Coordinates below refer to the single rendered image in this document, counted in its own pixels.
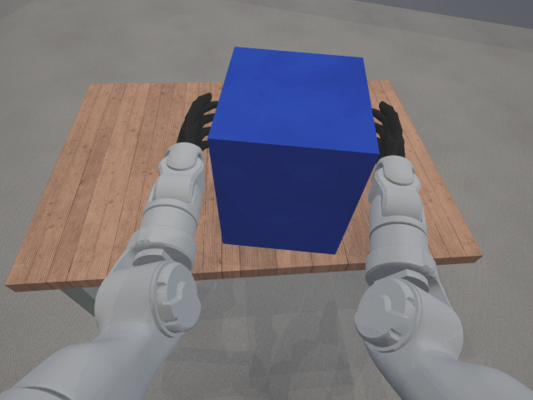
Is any robot left upper arm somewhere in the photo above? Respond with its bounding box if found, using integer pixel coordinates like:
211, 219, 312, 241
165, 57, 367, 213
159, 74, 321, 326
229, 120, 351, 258
0, 260, 201, 400

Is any robot right forearm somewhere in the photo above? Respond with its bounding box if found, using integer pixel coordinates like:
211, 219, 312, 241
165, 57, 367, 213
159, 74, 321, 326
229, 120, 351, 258
366, 155, 453, 309

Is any left robot hand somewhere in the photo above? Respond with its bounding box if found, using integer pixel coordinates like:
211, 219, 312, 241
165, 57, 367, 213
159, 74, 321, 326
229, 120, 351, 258
177, 92, 218, 151

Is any table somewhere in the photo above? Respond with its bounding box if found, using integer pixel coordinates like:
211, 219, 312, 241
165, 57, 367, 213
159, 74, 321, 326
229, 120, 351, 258
5, 80, 483, 317

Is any robot right upper arm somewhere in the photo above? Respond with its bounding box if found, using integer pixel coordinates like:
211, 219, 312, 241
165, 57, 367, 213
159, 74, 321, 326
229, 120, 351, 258
354, 277, 533, 400

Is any robot left forearm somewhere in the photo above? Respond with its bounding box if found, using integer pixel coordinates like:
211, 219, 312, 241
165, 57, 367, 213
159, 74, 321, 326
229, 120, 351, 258
94, 142, 205, 323

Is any right robot hand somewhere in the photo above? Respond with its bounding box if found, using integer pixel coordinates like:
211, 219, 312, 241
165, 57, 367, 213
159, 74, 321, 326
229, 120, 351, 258
372, 101, 406, 164

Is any carton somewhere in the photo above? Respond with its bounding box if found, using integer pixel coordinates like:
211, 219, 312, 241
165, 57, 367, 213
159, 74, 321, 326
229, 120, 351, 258
207, 47, 380, 254

